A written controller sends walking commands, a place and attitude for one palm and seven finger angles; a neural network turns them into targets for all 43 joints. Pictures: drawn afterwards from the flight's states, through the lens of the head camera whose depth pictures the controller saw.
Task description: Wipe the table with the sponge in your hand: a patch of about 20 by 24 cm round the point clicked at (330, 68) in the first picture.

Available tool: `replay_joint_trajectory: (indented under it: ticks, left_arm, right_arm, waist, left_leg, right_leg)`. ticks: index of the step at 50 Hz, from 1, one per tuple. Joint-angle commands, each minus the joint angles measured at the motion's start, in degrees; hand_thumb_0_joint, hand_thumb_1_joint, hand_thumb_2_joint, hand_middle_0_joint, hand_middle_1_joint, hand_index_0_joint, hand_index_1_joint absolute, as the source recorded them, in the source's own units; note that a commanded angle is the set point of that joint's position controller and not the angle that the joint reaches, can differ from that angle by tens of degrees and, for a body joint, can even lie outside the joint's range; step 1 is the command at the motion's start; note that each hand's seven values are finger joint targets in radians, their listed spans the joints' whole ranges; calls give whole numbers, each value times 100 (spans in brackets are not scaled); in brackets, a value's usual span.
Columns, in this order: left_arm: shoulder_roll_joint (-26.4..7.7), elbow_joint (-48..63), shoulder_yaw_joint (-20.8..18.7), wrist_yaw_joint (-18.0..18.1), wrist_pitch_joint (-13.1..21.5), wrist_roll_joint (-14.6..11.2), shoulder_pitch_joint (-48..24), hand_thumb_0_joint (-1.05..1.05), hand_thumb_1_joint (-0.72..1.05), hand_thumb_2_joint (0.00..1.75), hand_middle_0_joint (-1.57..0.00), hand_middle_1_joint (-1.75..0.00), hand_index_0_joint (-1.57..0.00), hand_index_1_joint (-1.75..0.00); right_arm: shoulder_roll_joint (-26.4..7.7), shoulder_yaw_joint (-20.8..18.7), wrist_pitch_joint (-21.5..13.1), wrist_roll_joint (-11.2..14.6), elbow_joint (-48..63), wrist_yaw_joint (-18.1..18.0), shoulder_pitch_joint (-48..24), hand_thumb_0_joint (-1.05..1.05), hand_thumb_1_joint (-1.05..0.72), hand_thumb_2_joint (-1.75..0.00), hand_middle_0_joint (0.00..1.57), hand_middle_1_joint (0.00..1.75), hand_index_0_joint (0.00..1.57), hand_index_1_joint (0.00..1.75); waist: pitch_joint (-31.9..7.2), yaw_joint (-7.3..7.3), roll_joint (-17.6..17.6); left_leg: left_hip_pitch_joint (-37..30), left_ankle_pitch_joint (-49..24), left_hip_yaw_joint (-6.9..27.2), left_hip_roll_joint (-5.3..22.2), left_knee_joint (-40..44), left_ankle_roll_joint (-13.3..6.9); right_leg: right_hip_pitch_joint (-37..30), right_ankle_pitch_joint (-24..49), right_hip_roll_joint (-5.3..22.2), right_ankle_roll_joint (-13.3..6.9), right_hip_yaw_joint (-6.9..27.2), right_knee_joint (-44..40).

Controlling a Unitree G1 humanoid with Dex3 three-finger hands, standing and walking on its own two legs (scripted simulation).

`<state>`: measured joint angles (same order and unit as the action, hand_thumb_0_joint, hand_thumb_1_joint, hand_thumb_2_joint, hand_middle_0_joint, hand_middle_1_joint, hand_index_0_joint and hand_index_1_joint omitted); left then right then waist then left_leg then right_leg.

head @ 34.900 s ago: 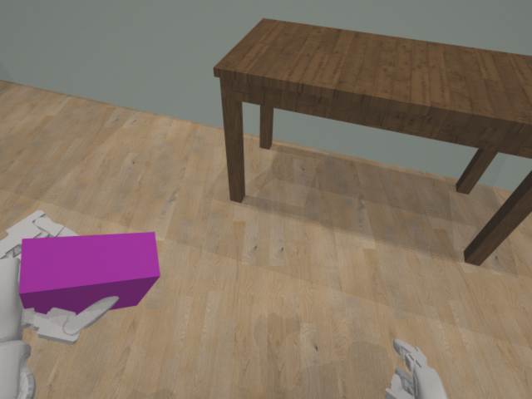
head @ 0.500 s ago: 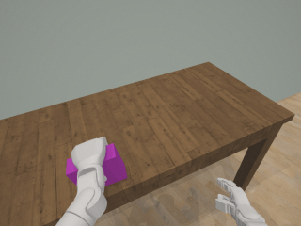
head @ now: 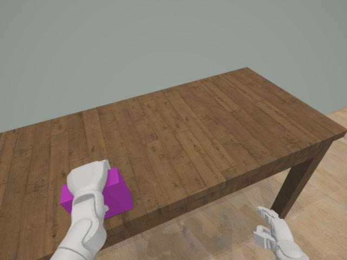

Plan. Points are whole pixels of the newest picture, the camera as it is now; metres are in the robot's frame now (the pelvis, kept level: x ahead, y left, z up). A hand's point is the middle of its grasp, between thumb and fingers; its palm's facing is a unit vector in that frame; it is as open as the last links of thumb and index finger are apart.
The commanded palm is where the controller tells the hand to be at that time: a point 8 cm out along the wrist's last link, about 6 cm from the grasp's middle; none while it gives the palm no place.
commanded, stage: wipe forward along the middle lane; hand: left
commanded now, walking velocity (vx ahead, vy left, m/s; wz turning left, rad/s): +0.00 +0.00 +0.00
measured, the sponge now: (102, 201) +0.26 +0.23 -0.01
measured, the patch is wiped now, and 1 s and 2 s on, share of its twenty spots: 0.90 0.90 0.90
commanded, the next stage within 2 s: slide back across to the first lane in 1.44 s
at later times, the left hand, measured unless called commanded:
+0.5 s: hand (95, 175) +0.31 +0.26 +0.03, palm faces -0.07 -0.05 -1.00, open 9.2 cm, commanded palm +0.29 +0.26 +0.06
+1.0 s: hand (91, 160) +0.36 +0.29 +0.03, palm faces -0.09 -0.03 -1.00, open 9.2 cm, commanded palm +0.34 +0.29 +0.07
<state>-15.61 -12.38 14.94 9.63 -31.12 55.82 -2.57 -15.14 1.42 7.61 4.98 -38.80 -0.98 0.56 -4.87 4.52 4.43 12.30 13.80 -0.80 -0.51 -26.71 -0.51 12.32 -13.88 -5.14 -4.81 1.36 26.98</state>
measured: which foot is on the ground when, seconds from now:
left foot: down 0.00-1.00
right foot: down 0.00-1.00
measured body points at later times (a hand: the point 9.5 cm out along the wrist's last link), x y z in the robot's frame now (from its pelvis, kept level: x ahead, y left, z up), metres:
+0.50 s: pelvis -0.01 +0.00 -0.01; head -0.02 -0.04 +0.44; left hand +0.31 +0.26 +0.08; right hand +0.19 -0.23 -0.11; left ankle +0.01 +0.12 -0.74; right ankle +0.00 -0.07 -0.74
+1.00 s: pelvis -0.01 +0.00 -0.01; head +0.01 -0.02 +0.44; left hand +0.36 +0.29 +0.08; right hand +0.13 -0.26 -0.13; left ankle +0.00 +0.12 -0.74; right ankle +0.00 -0.07 -0.74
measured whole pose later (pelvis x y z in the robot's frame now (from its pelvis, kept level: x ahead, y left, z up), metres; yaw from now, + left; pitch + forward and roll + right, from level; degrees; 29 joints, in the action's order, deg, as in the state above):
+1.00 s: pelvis -0.01 +0.00 -0.01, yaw +1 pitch +8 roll +0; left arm -23.0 -49.6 5.0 12.7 -17.6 56.1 -31.5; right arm -16.1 0.4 6.9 5.4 -40.6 -3.0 10.1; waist -7.0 -0.2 3.2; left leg 27.2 14.8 0.7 -0.4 -33.8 -0.7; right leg 26.0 -14.3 -5.4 -4.6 -0.5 32.1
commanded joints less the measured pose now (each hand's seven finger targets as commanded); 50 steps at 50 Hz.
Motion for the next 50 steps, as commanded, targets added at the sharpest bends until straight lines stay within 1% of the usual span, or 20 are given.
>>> replay_joint_trajectory:
  ticks: [1, 3, 5, 8, 10, 11, 15, 17, 20, 24, 25, 28, 30, 31, 35, 39, 40, 42, 47, 50]
  left_arm:
    - [-851, 230, -614, 140, 104, 42, -1360, 0, 10, 130, -120, -160, -120, -160]
    - [-721, -18, -550, 160, 136, 35, -1295, 0, 10, 130, -120, -160, -120, -160]
    - [-922, -190, -719, 156, 154, 27, -1545, 0, 10, 130, -120, -160, -120, -160]
    - [-713, -562, -479, 155, 181, 30, -1960, 0, 10, 130, -120, -160, -120, -160]
    - [-918, -745, -663, 158, 226, 67, -2161, 0, 10, 130, -120, -160, -120, -160]
    - [-836, -860, -558, 166, 266, 64, -2320, 0, 10, 130, -120, -160, -120, -160]
    - [-947, -1261, -720, 162, 392, 36, -2370, 0, 10, 130, -120, -160, -120, -160]
    - [-734, -1431, -505, 169, 450, 46, -2447, 0, 10, 130, -120, -160, -120, -160]
    - [-1107, -1779, -779, 200, 534, 76, -2852, 0, 10, 130, -120, -160, -120, -160]
    - [-1043, -2129, -720, 253, 674, 88, -2926, 0, 10, 130, -120, -160, -120, -160]
    - [-1342, -2126, -992, 273, 705, 54, -2938, 0, 10, 130, -120, -160, -120, -160]
    - [-1353, -2369, -867, 305, 760, 73, -3371, 0, 10, 130, -120, -160, -120, -160]
    - [-1709, -2452, -1168, 310, 822, 65, -3380, 0, 10, 130, -120, -160, -120, -160]
    - [-1648, -2555, -1075, 314, 860, 80, -3425, 0, 10, 130, -120, -160, -120, -160]
    - [-1755, -2748, -1129, 295, 956, 113, -3654, 0, 10, 130, -120, -160, -120, -160]
    - [-1652, -2907, -1043, 335, 1078, 91, -3689, 0, 10, 130, -120, -160, -120, -160]
    - [-1903, -2994, -1256, 342, 1111, 84, -3819, 0, 10, 130, -120, -160, -120, -160]
    - [-1799, -3116, -1125, 376, 1182, 107, -3976, 0, 10, 130, -120, -160, -120, -160]
    - [-1915, -3421, -1158, 426, 1270, 170, -4257, 0, 10, 130, -120, -160, -120, -160]
    - [-2221, -3569, -1411, 445, 1322, 157, -4432, 0, 10, 130, -120, -160, -120, -160]
  right_arm:
    - [-534, -228, -332, -35, 957, -74, -1256, 0, -90, -90, 20, 30, 20, 30]
    - [-526, -230, -343, -24, 943, -72, -1196, 0, -90, -90, 20, 30, 20, 30]
    - [-574, -224, -322, -21, 897, -106, -1193, 0, -90, -90, 20, 30, 20, 30]
    - [-558, -218, -325, -1, 886, -158, -1068, 0, -90, -90, 20, 30, 20, 30]
    - [-590, -224, -322, -10, 857, -190, -1029, 0, -90, -90, 20, 30, 20, 30]
    - [-577, -227, -318, -4, 849, -205, -936, 0, -90, -90, 20, 30, 20, 30]
    - [-616, -242, -314, 0, 820, -218, -800, 0, -90, -90, 20, 30, 20, 30]
    - [-606, -240, -304, 12, 835, -216, -695, 0, -90, -90, 20, 30, 20, 30]
    - [-661, -244, -296, 9, 768, -244, -579, 0, -90, -90, 20, 30, 20, 30]
    - [-657, -276, -301, 12, 760, -241, -383, 0, -90, -90, 20, 30, 20, 30]
    - [-683, -280, -295, 5, 753, -250, -393, 0, -90, -90, 20, 30, 20, 30]
    - [-689, -272, -291, 20, 724, -270, -249, 0, -90, -90, 20, 30, 20, 30]
    - [-728, -277, -298, 9, 712, -269, -210, 0, -90, -90, 20, 30, 20, 30]
    - [-717, -292, -294, 10, 687, -271, -116, 0, -90, -90, 20, 30, 20, 30]
    - [-738, -285, -287, 28, 701, -256, -40, 0, -90, -90, 20, 30, 20, 30]
    - [-739, -324, -298, 26, 694, -231, 141, 0, -90, -90, 20, 30, 20, 30]
    - [-760, -319, -296, 30, 665, -236, 154, 0, -90, -90, 20, 30, 20, 30]
    - [-761, -334, -310, 20, 631, -229, 266, 0, -90, -90, 20, 30, 20, 30]
    - [-769, -347, -309, 18, 567, -212, 420, 0, -90, -90, 20, 30, 20, 30]
    - [-796, -346, -293, 11, 526, -215, 463, 0, -90, -90, 20, 30, 20, 30]
  waist:
    - [-729, 22, -778]
    - [-724, 25, -847]
    - [-681, 6, -861]
    - [-513, -102, -893]
    - [-588, -62, -809]
    - [-653, -130, -861]
    - [-819, -110, -989]
    - [-759, -188, -992]
    - [-649, -231, -996]
    - [-793, -274, -1050]
    - [-896, -206, -1013]
    - [-778, -372, -1067]
    - [-908, -282, -976]
    - [-941, -357, -975]
    - [-936, -358, -740]
    - [-1084, -422, -877]
    - [-1082, -401, -966]
    - [-1024, -498, -952]
    - [-1140, -516, -795]
    - [-1310, -490, -860]
  left_leg:
    - [46, -611, 177, -239, 127, -219]
    - [90, -639, 200, -228, 111, -205]
    - [166, -521, 241, -226, 128, -192]
    - [267, -297, 205, -217, 101, -202]
    - [308, -224, 241, -221, 108, -194]
    - [333, -199, 195, -224, 65, -208]
    - [525, -243, 222, -225, -12, -191]
    - [606, -213, 201, -230, -72, -199]
    - [769, 11, 234, -216, -72, -191]
    - [924, 21, 172, -224, -221, -203]
    - [975, 25, 203, -226, -204, -198]
    - [1114, 150, 168, -219, -259, -223]
    - [1232, 139, 194, -228, -272, -210]
    - [1241, 121, 142, -221, -322, -232]
    - [1308, 132, 191, -213, -299, -215]
    - [1337, 23, 127, -192, -401, -243]
    - [1418, 67, 183, -188, -367, -236]
    - [1448, 90, 124, -171, -426, -255]
    - [1461, 43, 114, -160, -453, -257]
    - [1517, -54, 137, -155, -456, -263]
  right_leg:
    - [-248, 975, 268, 52, 697, -503]
    - [-190, 1052, 256, 44, 631, -454]
    - [-100, 851, 246, 39, 706, -510]
    - [135, 485, 275, 80, 586, -534]
    - [195, 341, 259, 56, 598, -530]
    - [174, 338, 284, 79, 553, -496]
    - [123, 620, 287, 80, 621, -424]
    - [207, 627, 306, 108, 528, -380]
    - [404, 238, 293, 107, 588, -427]
    - [398, 345, 338, 146, 567, -353]
    - [319, 340, 329, 130, 646, -365]
    - [413, 196, 369, 189, 633, -378]
    - [297, 234, 374, 167, 736, -378]
    - [267, 290, 403, 201, 688, -342]
    - [417, 217, 367, 166, 674, -330]
    - [348, 541, 398, 212, 611, -270]
    - [349, 458, 370, 196, 654, -276]
    - [411, 494, 407, 237, 589, -255]
    - [476, 526, 394, 230, 509, -203]
    - [374, 694, 383, 223, 547, -190]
